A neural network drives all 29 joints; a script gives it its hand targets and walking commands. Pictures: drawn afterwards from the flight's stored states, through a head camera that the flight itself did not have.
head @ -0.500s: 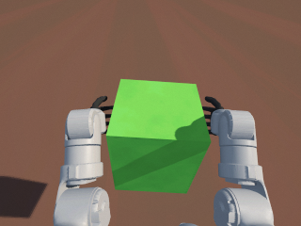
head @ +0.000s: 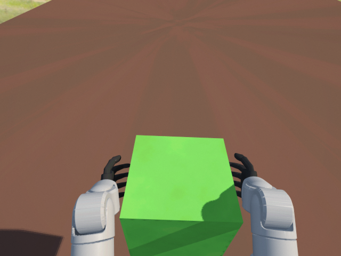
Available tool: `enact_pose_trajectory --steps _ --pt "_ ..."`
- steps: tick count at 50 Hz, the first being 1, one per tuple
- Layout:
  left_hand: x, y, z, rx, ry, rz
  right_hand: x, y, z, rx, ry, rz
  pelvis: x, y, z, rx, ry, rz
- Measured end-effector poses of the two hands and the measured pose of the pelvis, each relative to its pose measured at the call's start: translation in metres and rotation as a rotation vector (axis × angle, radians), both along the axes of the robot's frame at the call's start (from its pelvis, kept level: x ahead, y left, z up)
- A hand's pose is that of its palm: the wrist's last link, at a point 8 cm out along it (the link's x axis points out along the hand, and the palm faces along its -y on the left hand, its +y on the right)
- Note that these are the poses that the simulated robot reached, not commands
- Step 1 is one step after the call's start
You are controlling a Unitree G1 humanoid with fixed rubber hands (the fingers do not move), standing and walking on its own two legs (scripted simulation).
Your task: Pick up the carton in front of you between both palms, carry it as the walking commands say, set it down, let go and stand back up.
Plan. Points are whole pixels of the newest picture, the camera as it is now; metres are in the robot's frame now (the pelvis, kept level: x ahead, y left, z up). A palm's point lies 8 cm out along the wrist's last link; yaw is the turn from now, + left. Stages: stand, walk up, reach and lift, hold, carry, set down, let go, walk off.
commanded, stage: carry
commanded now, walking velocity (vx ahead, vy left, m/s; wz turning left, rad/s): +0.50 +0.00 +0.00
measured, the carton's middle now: (177, 201) +0.27 +0.01 +0.00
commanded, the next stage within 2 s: none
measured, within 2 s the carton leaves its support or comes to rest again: neither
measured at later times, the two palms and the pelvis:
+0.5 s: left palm (120, 115) +0.57 +0.19 +0.04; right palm (209, 115) +0.54 -0.10 +0.05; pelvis +0.29 +0.06 -0.01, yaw -4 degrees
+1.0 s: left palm (130, 85) +0.70 +0.17 +0.08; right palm (209, 84) +0.70 -0.13 +0.07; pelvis +0.44 +0.03 -0.02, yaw -1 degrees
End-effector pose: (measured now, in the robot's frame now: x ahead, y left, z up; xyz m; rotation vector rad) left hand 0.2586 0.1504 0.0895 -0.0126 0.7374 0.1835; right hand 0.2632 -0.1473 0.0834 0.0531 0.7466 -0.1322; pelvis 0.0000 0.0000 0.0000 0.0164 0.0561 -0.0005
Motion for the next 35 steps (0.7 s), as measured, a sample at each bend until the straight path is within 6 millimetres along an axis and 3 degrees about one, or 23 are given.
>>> enact_pose_trajectory --steps 9,12,16,18,24,30,35 --pt "0.112 0.009 0.015 -0.007 -0.067 -0.023 0.105 0.008 0.016 -0.006 -0.067 -0.025 0.110 0.014 -0.002 -0.006 -0.006 -0.012" --pt "0.158 0.018 0.004 -0.018 -0.060 -0.033 0.148 0.018 0.008 -0.016 -0.060 -0.036 0.155 0.025 -0.011 -0.015 -0.006 -0.019" --pt "0.225 0.035 -0.026 -0.041 -0.039 -0.050 0.210 0.035 -0.015 -0.045 -0.037 -0.049 0.218 0.044 -0.032 -0.011 -0.015 -0.040" --pt "0.252 0.041 -0.041 -0.048 0.010 -0.062 0.233 0.041 -0.026 -0.062 0.012 -0.053 0.238 0.052 -0.032 -0.005 -0.008 -0.052" --pt "0.302 0.043 -0.050 -0.066 0.093 -0.087 0.274 0.044 -0.033 -0.068 0.096 -0.089 0.283 0.063 -0.010 -0.035 0.010 -0.069" --pt "0.348 0.041 -0.032 -0.054 0.022 -0.087 0.322 0.041 -0.016 -0.067 0.026 -0.080 0.331 0.059 -0.002 -0.033 0.010 -0.054" --pt "0.384 0.034 -0.008 -0.030 -0.078 -0.056 0.366 0.034 0.000 -0.039 -0.074 -0.052 0.375 0.047 -0.010 0.000 -0.017 -0.046"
